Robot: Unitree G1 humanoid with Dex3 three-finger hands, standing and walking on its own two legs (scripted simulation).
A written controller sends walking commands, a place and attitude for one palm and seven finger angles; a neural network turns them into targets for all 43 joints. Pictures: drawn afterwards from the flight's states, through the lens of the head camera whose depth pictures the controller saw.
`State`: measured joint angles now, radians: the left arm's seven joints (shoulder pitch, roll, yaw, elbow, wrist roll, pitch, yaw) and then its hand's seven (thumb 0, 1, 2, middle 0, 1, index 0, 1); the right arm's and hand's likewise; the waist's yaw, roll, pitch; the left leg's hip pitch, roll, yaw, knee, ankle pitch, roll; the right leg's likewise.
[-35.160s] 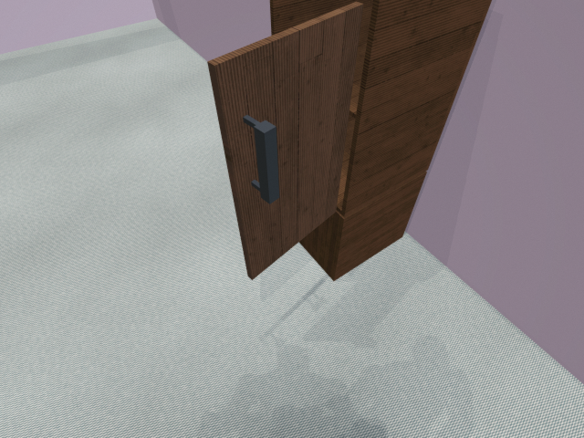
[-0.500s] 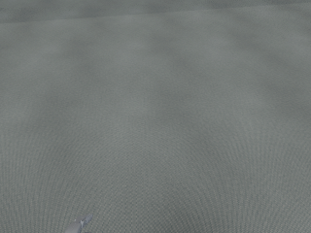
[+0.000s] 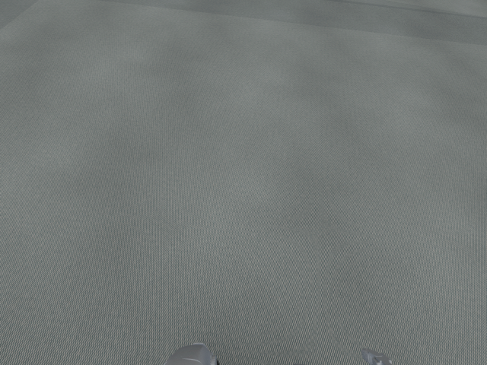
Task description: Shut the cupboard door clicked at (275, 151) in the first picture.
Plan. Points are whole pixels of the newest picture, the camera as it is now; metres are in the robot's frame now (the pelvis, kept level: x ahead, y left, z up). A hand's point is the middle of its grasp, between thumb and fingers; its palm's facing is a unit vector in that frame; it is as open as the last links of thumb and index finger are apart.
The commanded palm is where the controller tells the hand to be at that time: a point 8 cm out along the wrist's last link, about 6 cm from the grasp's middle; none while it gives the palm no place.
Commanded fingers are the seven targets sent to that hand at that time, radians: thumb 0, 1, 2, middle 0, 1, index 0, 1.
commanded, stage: turn to face it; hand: left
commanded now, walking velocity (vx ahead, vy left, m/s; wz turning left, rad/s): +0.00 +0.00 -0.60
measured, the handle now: out of the picture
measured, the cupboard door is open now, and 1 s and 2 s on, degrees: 57 57 57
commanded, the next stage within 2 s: none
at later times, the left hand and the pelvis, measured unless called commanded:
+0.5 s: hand (178, 309) +0.23 +0.14 -0.14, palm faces -0.19 -0.95 -0.25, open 7.4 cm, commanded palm none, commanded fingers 0.00 0.90 0.90 -0.20 -0.30 -0.20 -0.30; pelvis +0.11 -0.03 +0.02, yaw -15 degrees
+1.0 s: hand (199, 239) +0.37 +0.13 -0.14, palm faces -0.52 -0.82 -0.24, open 7.4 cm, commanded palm none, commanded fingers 0.00 0.90 0.90 -0.20 -0.30 -0.20 -0.30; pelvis +0.16 +0.00 +0.02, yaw -33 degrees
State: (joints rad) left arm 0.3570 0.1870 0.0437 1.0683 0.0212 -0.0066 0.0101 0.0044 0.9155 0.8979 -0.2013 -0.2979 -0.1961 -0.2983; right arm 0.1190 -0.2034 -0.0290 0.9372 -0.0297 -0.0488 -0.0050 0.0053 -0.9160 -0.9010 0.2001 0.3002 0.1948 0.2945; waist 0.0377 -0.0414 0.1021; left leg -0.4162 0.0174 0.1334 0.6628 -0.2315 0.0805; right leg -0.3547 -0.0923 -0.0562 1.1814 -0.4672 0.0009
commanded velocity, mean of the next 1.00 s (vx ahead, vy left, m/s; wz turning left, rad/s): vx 0.00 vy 0.00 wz -0.60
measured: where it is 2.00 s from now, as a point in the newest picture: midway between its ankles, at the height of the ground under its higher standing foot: outside the picture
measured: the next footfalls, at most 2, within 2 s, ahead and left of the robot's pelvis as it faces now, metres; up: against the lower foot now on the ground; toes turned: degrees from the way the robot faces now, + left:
right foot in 0.32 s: +0.14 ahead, -0.14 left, +0.00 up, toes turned -15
left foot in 0.72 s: +0.25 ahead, +0.10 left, +0.00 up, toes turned -20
